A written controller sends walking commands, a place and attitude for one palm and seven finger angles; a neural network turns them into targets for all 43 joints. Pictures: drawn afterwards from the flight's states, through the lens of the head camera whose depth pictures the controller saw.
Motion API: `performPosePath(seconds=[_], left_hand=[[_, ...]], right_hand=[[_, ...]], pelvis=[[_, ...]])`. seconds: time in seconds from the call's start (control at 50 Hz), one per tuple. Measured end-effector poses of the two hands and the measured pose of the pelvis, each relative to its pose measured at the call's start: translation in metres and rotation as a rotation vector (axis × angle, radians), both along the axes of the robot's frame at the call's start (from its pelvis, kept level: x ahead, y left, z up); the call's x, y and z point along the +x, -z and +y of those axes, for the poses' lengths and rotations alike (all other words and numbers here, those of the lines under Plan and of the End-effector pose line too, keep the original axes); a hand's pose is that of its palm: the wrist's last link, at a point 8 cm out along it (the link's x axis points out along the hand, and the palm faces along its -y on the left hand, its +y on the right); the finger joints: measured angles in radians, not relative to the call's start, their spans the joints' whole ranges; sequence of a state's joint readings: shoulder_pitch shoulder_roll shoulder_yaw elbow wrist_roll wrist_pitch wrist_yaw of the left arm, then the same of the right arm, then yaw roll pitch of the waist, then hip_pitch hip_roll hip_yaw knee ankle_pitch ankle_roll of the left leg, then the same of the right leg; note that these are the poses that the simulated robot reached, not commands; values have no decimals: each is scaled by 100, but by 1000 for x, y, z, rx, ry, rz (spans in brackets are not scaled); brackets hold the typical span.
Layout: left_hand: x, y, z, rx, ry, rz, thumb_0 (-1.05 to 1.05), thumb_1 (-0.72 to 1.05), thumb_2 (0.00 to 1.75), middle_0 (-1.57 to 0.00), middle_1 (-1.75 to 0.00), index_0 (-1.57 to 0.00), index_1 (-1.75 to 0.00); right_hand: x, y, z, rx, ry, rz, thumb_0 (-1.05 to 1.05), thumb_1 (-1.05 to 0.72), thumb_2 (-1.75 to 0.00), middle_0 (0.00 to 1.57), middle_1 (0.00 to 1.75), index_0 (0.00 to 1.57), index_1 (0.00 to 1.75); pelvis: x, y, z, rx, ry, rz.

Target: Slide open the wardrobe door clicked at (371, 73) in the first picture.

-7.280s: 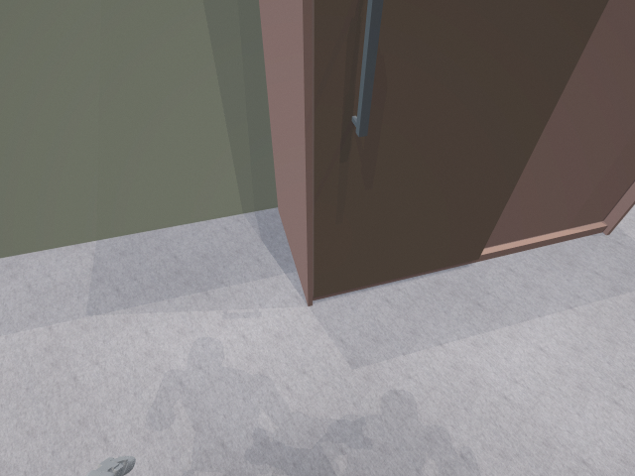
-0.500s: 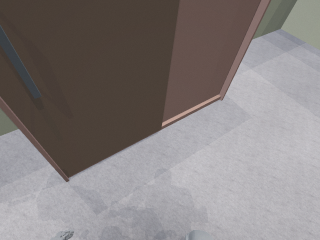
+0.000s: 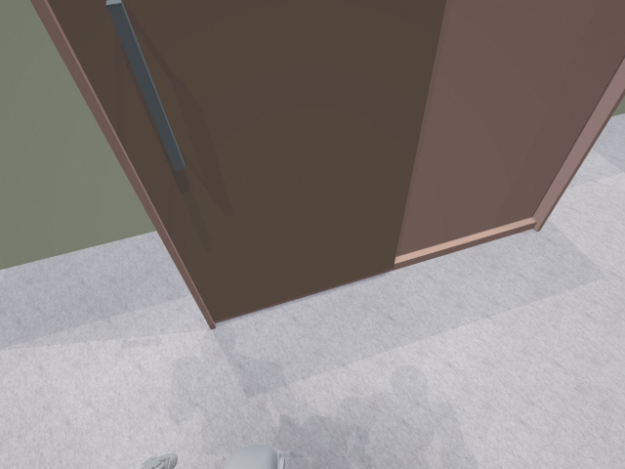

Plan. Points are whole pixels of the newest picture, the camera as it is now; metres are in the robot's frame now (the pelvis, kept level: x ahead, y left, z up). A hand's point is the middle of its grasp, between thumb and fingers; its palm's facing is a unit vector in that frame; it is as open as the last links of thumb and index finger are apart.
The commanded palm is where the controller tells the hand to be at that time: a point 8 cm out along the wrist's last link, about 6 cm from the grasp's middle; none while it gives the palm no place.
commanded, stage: turn to face it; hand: left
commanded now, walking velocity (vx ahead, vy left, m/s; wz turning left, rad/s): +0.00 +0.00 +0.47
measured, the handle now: (152, 92) +0.69 +0.29 +0.14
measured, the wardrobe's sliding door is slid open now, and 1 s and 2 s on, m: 0.00 0.00 0.00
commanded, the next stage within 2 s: take the last steps up to it in 0.40 s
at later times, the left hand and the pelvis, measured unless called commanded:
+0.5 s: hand out of the picture -0.03 +0.29 -0.17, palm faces +0.25 -0.94 -0.22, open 7.4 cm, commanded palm none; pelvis -0.03 +0.08 +0.00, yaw +11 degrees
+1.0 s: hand out of the picture -0.03 +0.17 -0.16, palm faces +0.27 -0.94 -0.20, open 7.3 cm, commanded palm none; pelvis +0.03 +0.01 +0.00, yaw +13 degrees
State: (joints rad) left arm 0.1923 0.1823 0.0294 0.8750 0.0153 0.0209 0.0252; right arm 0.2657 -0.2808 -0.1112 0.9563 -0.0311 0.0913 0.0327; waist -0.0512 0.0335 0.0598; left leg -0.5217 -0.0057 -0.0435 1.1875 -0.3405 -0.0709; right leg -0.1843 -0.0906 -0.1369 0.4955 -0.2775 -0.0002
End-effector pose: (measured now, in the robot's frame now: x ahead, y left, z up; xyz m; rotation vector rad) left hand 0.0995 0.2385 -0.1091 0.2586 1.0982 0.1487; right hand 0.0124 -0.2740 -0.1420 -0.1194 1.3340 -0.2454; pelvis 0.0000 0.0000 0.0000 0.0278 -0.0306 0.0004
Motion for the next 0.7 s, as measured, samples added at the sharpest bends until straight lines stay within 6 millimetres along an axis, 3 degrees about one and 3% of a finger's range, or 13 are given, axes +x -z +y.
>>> performPosePath(seconds=[0.06,0.14,0.24,0.34,0.44,0.54,0.7], left_hand=[[-29,7,9,-11,-62,37,1,90,90,-20,-30,-20,-30],[-72,22,29,-32,-144,103,1,90,90,-20,-30,-20,-30],[-128,51,65,-63,-249,202,1,90,90,-20,-30,-20,-30],[-154,51,86,-72,-299,274,1,91,90,-20,-30,-19,-30],[-150,38,96,-82,-313,218,1,91,90,-20,-30,-19,-30],[-137,31,96,-77,-315,155,1,91,90,-20,-30,-19,-30],[-111,23,69,-85,-246,106,1,91,90,-19,-30,-19,-30]], right_hand=[[16,-3,3,-15,-61,10,1,-91,-90,20,30,20,30],[51,-7,21,-38,-158,-16,1,-91,-90,20,30,19,30],[102,-13,64,-77,-278,-132,1,-91,-90,20,30,20,30],[121,-32,106,-74,-341,-211,1,-91,-90,20,30,20,30],[118,-35,133,-41,-368,-213,1,-91,-90,20,30,20,30],[95,-26,142,-1,-361,-174,1,-90,-90,20,30,20,30],[36,-10,110,13,-267,-74,0,-92,-90,20,30,20,30]], pelvis=[[-3,1,5,1,-42,2],[-7,4,19,-5,-89,10],[-13,18,47,-23,-136,18],[-17,8,62,-48,-148,11],[-23,-1,73,-62,-179,10],[-29,-4,75,-54,-204,8],[-26,-3,60,-29,-209,7]])
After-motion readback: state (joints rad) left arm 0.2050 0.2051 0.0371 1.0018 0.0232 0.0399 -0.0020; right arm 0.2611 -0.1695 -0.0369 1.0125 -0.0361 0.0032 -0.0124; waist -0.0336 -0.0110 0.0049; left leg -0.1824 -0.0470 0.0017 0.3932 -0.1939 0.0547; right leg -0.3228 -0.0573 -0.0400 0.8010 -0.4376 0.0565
